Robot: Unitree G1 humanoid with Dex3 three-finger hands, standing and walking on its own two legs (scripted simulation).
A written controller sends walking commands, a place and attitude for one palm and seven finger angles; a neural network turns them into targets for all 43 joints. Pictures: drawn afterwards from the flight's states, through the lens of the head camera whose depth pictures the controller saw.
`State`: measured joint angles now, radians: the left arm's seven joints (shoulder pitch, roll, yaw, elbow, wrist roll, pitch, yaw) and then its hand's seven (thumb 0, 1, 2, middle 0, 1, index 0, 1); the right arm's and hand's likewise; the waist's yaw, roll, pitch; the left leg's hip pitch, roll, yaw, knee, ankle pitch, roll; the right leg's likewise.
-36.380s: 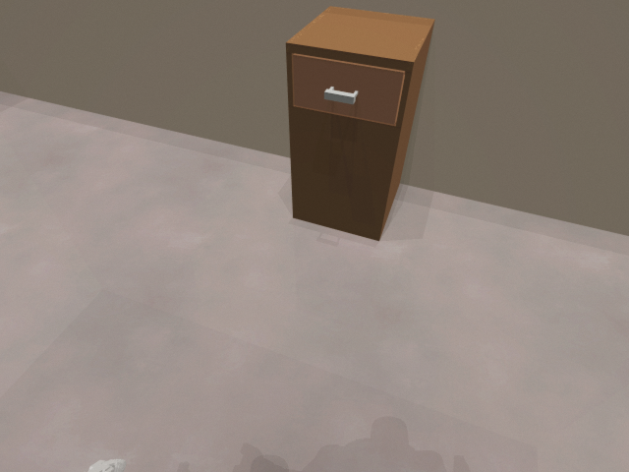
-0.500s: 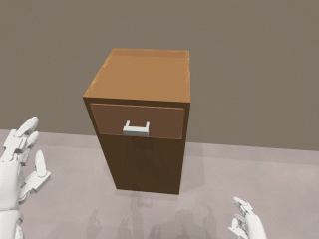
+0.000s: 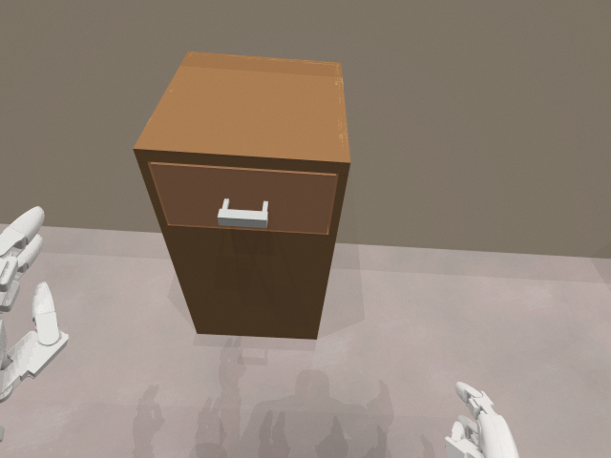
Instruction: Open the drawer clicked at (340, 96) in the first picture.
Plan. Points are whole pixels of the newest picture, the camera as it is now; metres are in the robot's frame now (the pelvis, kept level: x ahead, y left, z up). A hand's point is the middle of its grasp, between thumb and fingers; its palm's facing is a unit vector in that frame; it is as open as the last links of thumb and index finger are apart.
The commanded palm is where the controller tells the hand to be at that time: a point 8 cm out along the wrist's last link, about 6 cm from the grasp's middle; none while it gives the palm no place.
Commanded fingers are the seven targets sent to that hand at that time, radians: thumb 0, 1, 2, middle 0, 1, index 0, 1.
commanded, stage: step back with the hand held close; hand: left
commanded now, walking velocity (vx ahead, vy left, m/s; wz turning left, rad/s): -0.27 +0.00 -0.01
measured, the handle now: (244, 211) +0.61 +0.15 -0.10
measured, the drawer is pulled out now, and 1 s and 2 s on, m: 0.00 0.00 0.00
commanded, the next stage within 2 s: stop stepping back and stand still in 0.72 s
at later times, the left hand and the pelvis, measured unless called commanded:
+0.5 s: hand out of the picture +0.11 +0.26 +0.16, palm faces +0.43 -0.81 -0.40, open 7.4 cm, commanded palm +0.04 +0.30 +0.18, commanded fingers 0.00 0.90 0.90 -0.20 -0.30 -0.20 -0.30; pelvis -0.07 +0.01 -0.01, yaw +4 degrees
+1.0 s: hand out of the picture +0.02 +0.19 +0.16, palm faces +0.28 -0.84 -0.47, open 7.4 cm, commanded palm -0.03 +0.23 +0.18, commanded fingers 0.00 0.90 0.90 -0.20 -0.30 -0.20 -0.30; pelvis -0.18 -0.03 +0.00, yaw -5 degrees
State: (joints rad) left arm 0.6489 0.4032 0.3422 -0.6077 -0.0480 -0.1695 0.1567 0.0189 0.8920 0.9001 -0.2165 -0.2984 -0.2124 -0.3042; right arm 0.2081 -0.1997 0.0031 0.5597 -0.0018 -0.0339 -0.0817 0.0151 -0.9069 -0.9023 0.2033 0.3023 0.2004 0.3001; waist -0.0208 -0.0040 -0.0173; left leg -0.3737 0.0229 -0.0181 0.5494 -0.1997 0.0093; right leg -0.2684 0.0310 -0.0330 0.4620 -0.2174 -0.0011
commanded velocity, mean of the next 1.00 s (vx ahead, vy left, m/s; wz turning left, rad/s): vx -0.24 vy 0.03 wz -0.05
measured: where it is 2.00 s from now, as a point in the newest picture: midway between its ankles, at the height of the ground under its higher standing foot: outside the picture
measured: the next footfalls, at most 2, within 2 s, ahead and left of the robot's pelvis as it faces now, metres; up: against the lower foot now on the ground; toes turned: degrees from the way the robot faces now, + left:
left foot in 0.48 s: +0.02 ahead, +0.10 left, +0.00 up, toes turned +3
right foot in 0.82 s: -0.24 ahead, -0.10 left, +0.00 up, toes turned -4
